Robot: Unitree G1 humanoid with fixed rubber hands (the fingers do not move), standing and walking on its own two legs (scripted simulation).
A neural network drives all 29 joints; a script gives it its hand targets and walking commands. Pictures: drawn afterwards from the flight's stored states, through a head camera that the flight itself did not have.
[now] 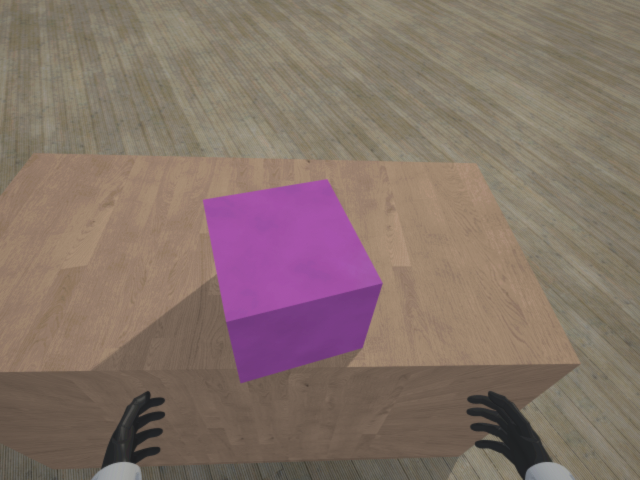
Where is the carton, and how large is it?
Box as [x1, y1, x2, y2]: [203, 179, 382, 382]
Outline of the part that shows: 327,179 203,200 226,323 240,382 362,347 382,283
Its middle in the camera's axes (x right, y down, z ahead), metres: -0.05 +0.06 +0.64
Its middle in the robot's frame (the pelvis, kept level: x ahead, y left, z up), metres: +0.42 +0.06 -0.04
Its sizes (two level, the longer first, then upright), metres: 0.229 0.211 0.191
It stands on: a pedestal, 0.64 m high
